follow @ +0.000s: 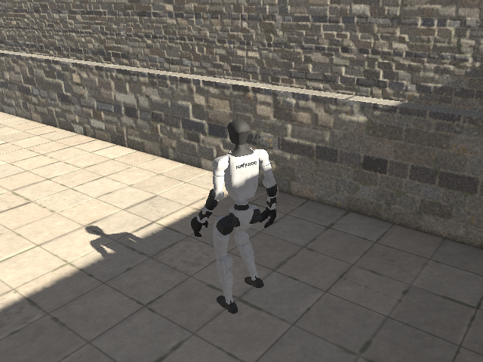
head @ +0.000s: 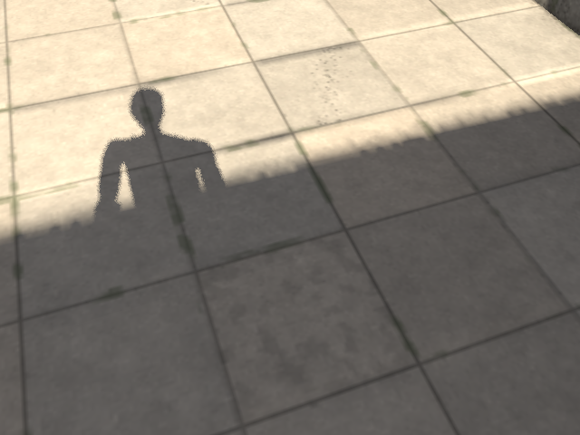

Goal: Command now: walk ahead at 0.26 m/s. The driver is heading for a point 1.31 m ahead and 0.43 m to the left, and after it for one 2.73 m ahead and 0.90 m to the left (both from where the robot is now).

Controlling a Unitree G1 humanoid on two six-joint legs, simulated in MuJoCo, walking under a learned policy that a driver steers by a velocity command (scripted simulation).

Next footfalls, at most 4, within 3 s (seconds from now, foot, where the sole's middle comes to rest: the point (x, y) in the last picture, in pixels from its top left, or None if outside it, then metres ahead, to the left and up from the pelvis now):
0.20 right None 0.23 -0.14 -0.78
1.96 left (232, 413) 0.55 0.14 -0.78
2.46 right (243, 286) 0.90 0.12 -0.78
2.98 left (112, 270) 0.96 0.48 -0.78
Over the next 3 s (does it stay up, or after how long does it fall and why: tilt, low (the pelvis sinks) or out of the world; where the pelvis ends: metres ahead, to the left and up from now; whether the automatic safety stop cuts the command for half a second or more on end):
stays up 0.91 0.31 -0.02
